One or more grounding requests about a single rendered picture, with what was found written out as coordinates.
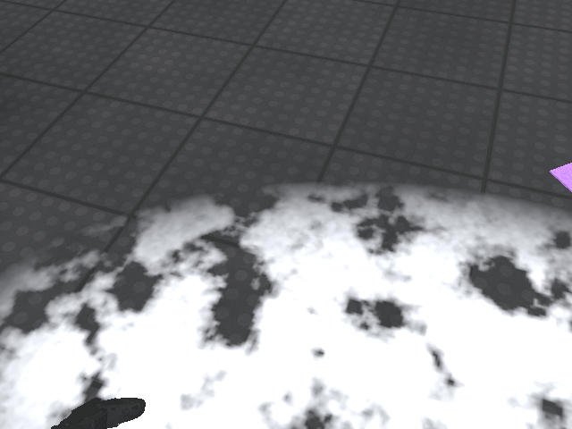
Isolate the robot left hand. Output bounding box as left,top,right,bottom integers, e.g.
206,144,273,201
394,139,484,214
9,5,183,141
51,398,146,429

